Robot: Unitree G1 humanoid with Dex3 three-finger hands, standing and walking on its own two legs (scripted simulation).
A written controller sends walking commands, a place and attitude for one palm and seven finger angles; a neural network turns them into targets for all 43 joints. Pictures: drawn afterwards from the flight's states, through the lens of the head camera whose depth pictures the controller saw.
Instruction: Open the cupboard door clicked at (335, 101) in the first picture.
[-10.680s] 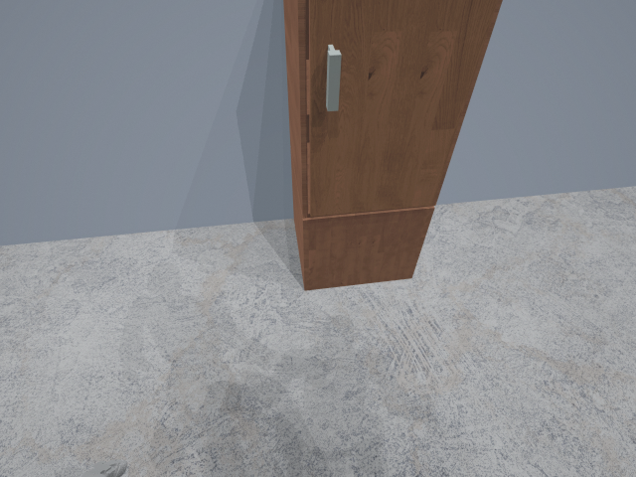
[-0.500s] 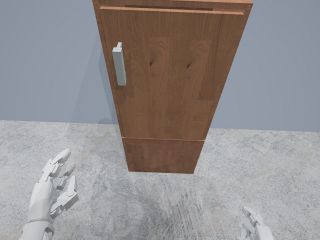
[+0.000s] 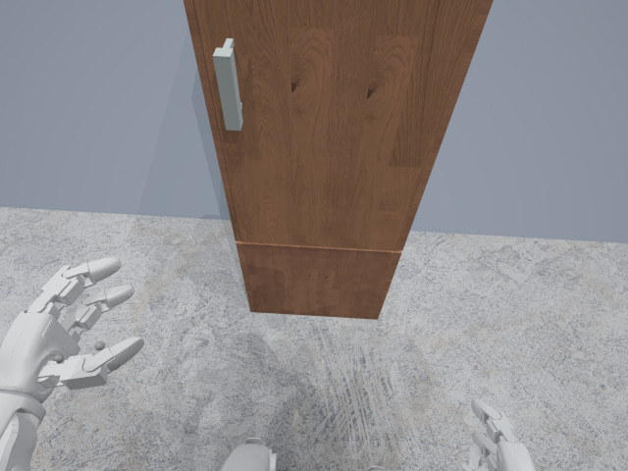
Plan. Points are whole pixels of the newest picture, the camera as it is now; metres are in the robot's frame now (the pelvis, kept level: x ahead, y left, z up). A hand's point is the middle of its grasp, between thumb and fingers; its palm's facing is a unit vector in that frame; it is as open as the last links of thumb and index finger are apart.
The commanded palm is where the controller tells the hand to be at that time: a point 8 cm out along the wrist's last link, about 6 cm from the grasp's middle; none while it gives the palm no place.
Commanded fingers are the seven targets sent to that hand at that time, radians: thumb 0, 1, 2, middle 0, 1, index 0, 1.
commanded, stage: raise the hand with hooked fingers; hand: left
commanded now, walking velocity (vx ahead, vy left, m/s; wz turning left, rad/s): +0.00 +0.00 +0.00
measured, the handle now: (231, 85) +0.63 +0.17 +0.15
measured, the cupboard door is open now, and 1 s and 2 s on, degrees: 0 0 0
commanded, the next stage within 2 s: move the hooked fingers beside the handle in 1.36 s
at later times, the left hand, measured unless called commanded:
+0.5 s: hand (52, 287) +0.27 +0.29 +0.12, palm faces +0.04 -1.00 -0.04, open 13.4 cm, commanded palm +0.25 +0.34 +0.13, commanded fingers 0.00 -0.50 0.30 -0.30 -1.20 -0.30 -1.20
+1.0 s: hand (39, 232) +0.31 +0.30 +0.17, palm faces +0.03 -1.00 -0.03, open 14.0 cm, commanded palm +0.27 +0.34 +0.17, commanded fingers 0.00 -0.50 0.30 -0.30 -1.20 -0.30 -1.20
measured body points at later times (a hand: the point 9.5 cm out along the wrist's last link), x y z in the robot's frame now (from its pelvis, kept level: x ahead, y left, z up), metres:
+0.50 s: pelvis +0.02 +0.04 +0.03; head +0.03 +0.05 +0.48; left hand +0.27 +0.35 +0.13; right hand +0.21 -0.19 -0.03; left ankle +0.06 +0.13 -0.68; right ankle +0.00 -0.10 -0.68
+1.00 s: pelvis +0.02 +0.02 +0.05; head +0.02 +0.01 +0.50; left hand +0.30 +0.35 +0.18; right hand +0.18 -0.22 -0.03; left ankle +0.06 +0.13 -0.68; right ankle +0.00 -0.10 -0.68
